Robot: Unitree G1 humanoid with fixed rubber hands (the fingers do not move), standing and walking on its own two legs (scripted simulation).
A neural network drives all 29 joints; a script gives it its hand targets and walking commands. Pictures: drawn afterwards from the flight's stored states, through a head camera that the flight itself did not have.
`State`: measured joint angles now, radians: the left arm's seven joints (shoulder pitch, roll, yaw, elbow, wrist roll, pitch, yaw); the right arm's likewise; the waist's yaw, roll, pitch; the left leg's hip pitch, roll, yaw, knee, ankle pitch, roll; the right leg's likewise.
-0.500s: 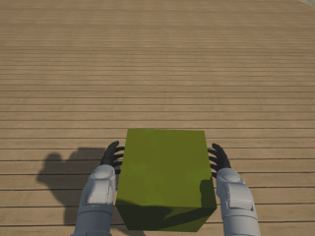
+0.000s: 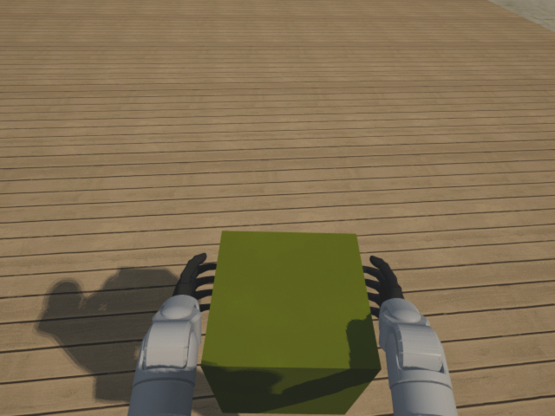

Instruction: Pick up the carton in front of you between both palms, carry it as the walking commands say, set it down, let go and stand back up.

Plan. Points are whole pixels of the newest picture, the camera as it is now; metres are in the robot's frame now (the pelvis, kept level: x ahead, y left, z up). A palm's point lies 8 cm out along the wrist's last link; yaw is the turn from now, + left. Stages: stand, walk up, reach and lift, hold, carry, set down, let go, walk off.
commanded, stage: hold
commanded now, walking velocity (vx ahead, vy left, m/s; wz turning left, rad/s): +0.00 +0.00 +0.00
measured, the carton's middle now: (286, 327) +0.29 +0.00 -0.05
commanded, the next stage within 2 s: set down in 0.42 s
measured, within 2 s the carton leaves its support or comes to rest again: neither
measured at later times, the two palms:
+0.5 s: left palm (177, 294) +0.29 +0.17 +0.04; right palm (385, 312) +0.27 -0.13 +0.05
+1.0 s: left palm (193, 322) +0.33 +0.17 -0.12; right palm (352, 327) +0.33 -0.12 -0.12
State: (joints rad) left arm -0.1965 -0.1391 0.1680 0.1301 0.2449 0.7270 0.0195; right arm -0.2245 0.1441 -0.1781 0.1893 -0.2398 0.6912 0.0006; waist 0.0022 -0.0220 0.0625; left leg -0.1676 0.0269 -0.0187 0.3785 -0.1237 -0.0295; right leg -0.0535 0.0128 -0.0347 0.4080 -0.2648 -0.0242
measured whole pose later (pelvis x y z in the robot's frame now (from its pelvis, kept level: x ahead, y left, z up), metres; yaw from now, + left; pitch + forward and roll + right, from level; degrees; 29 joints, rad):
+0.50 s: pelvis -0.01 +0.04 +0.00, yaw -4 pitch -8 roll +0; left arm -0.30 -0.16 0.25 0.26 0.30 0.73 0.00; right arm -0.31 0.17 -0.28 0.32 -0.30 0.68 0.03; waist 0.00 -0.04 0.05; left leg -0.13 -0.02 0.00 0.39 -0.13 0.02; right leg -0.04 0.00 0.09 0.42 -0.25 0.01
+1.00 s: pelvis -0.03 +0.02 -0.05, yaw -4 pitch +20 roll -1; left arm -0.52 -0.13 0.43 0.51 0.32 0.21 -0.03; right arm -0.54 0.18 -0.42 0.56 -0.30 0.19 -0.02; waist 0.04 -0.04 0.05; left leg -0.92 -0.02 -0.07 0.79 -0.22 -0.02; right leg -0.84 0.06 0.08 0.84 -0.35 0.01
